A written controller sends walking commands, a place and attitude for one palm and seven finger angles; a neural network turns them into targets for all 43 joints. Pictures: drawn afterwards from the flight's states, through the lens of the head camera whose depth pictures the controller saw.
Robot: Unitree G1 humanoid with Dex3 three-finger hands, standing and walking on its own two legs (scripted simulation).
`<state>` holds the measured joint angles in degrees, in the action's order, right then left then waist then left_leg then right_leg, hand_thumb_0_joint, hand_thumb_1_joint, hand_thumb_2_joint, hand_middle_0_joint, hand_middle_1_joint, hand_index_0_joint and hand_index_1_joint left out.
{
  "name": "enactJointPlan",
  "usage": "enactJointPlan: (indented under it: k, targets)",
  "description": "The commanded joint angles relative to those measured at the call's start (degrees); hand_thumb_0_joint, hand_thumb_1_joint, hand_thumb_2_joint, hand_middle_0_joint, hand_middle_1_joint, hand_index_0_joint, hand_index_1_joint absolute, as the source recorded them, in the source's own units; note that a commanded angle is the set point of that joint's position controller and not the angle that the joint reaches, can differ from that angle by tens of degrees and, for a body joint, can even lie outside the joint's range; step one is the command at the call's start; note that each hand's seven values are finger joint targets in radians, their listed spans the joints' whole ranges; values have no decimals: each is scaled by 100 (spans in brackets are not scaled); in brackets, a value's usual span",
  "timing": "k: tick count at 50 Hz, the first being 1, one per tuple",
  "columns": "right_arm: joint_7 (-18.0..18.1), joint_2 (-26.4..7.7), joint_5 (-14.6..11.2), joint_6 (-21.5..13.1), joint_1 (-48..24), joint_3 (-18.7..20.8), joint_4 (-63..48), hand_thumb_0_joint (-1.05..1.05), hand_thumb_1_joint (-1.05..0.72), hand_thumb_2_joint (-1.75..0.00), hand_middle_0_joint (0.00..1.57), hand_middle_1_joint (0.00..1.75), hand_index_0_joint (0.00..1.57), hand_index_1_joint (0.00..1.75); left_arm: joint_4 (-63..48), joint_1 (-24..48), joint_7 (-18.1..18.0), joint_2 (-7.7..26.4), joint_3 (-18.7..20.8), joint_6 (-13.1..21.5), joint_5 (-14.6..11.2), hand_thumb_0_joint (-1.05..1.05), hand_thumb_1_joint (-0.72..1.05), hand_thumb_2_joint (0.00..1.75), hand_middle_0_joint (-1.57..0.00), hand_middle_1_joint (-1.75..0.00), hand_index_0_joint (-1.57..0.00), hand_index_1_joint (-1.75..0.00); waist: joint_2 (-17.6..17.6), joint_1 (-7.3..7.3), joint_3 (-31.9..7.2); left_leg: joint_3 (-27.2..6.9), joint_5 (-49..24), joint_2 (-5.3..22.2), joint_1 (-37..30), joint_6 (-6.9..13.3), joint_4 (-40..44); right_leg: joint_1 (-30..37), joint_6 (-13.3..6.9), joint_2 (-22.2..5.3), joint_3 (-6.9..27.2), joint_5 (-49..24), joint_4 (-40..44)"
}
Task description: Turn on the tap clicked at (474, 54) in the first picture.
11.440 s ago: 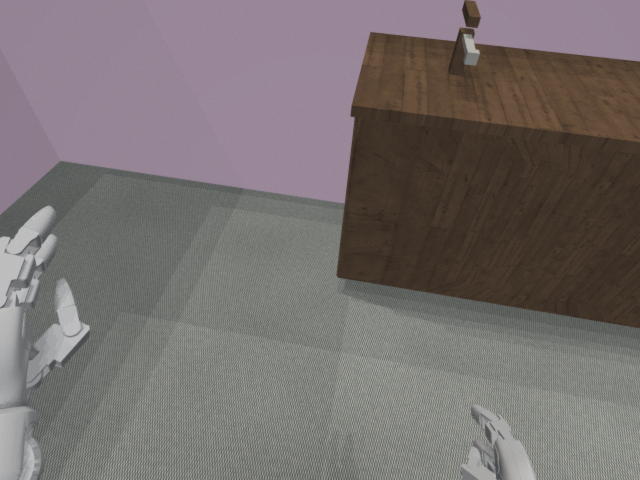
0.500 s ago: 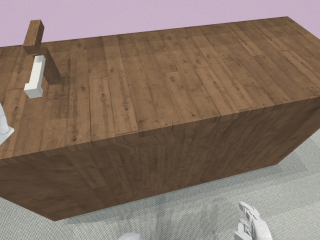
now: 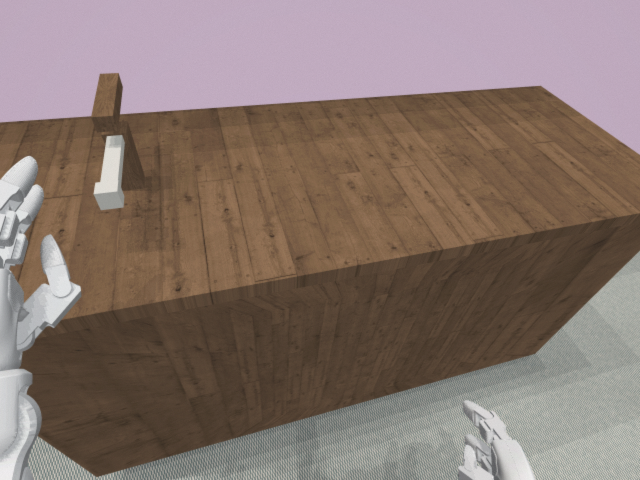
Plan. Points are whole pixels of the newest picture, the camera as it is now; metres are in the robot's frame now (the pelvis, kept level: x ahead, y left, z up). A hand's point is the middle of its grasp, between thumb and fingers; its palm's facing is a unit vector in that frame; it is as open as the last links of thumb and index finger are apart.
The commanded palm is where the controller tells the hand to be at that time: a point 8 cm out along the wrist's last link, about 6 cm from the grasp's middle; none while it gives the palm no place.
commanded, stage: come to a stop and stand still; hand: left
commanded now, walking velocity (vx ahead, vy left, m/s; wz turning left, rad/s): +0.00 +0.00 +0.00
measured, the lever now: (109, 195) +0.40 +0.34 +0.12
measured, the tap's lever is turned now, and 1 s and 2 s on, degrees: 0 0 0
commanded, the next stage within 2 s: look again from close up in 0.82 s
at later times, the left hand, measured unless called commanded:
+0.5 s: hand (115, 265) +0.26 +0.25 +0.17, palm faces +0.43 -0.83 -0.35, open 7.4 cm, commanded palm +0.20 +0.28 +0.18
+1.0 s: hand (137, 267) +0.27 +0.23 +0.16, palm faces +0.44 -0.82 -0.36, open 7.4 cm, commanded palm +0.21 +0.26 +0.18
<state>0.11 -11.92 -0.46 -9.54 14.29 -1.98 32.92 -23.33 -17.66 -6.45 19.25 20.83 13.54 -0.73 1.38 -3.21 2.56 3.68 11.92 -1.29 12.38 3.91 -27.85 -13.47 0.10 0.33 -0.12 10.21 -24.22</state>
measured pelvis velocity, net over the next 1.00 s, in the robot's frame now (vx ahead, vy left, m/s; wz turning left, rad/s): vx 0.06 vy -0.02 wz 0.04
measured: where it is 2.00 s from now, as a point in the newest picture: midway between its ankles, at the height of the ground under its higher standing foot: outside the picture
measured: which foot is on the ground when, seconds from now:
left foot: down 0.00-1.00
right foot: down 0.00-1.00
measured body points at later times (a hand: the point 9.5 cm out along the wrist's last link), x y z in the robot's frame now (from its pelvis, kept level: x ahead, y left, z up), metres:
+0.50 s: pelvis +0.05 -0.01 +0.00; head +0.06 +0.01 +0.45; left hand +0.23 +0.29 +0.18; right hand +0.24 -0.22 -0.07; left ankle +0.04 +0.07 -0.74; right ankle +0.08 -0.13 -0.74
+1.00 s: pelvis +0.06 -0.02 +0.01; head +0.07 -0.02 +0.46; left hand +0.24 +0.27 +0.18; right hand +0.26 -0.24 -0.07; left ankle +0.04 +0.07 -0.74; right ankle +0.08 -0.14 -0.74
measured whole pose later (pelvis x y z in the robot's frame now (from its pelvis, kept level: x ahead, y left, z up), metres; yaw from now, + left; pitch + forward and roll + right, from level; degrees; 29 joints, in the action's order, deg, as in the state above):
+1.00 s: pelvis +0.06 -0.02 +0.01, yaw +2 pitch -1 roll -1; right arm 2.3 -12.0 -0.5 -3.9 10.9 -1.4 32.7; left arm -24.4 -24.1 -7.1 19.0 18.4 9.1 -2.4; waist -0.6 -2.1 1.9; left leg 0.9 14.3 -0.9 9.0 2.0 -24.2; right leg -9.7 -0.8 1.7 -0.7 10.1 -20.8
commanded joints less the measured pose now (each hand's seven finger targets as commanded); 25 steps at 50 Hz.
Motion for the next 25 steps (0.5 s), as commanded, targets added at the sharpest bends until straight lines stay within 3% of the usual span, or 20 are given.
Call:
enactJointPlan:
  k: [1,2,3,6,8,10,13,17,18,19,25]
  targets:
    - [31,-725,-65,-231,-582,297,-928,0,-90,-90,20,30,20,30,-781,373,-14,747,110,207,57,0,90,90,-20,-30,-20,-30,-483,135,-215,-1106,1919,865,839,-212,1638,513,-49,-2,132,560,7]
    - [35,-717,-63,-199,-595,303,-934,0,-90,-90,20,30,20,30,-766,382,-17,777,153,194,65,0,90,90,-20,-30,-20,-30,-338,136,-217,-1092,1883,867,797,-221,1612,501,-41,-13,140,547,40]
    - [47,-709,-50,-177,-653,298,-929,0,-90,-90,20,30,20,30,-797,394,-37,1027,387,195,60,0,90,90,-20,-30,-20,-30,-435,128,-229,-1053,1727,830,675,-264,1631,473,-30,-1,140,519,142]
    - [76,-668,-14,-110,-698,278,-993,0,-90,-90,20,30,20,30,-984,388,-33,999,419,236,42,0,90,90,-20,-30,-20,-30,-400,130,-400,-1039,1419,785,583,-275,1539,645,-64,-69,199,349,240]
    - [86,-645,3,-137,-799,251,-1008,0,-90,-90,20,30,20,30,-1345,541,-29,1179,525,269,40,0,90,90,-20,-30,-20,-30,-638,129,-414,-1025,1339,746,488,-330,1587,666,-65,-53,183,283,244]
    - [102,-633,14,-149,-728,249,-999,0,-90,-90,20,30,20,30,-1415,513,-25,999,376,300,38,0,90,90,-20,-30,-20,-30,-651,134,-505,-1007,1225,717,530,-316,1536,841,-79,-64,189,146,238]
    - [99,-627,17,-199,-758,254,-972,0,-90,-90,20,30,20,30,-1596,519,-34,1035,370,311,47,0,90,90,-20,-30,-20,-30,-831,130,-580,-949,928,660,354,-361,1463,861,-89,-54,172,-39,243]
    - [101,-646,29,-161,-646,302,-878,0,-90,-90,20,30,20,30,-1350,283,-52,892,275,271,17,0,90,90,-20,-30,-20,-30,-584,139,-777,-775,-111,546,31,-440,1079,882,-125,-143,211,-577,330]
    - [111,-641,33,-145,-696,306,-862,0,-90,-90,20,30,20,30,-1279,170,-63,987,385,235,4,0,90,90,-20,-30,-20,-30,-532,141,-828,-705,-494,509,-117,-478,935,839,-139,-175,228,-794,380]
    - [113,-634,30,-118,-662,298,-850,0,-90,-90,20,30,20,30,-1164,92,-47,840,265,206,-27,0,90,90,-20,-30,-20,-30,-375,152,-835,-701,-681,496,-158,-505,885,811,-141,-203,226,-867,388]
    - [157,-659,-9,62,-751,327,-906,0,-90,-90,20,30,20,30,-1261,-80,-45,928,343,120,-113,0,90,90,-20,-30,-20,-30,-460,154,-888,-682,-1290,494,-285,-538,782,825,-143,-225,220,-1201,307]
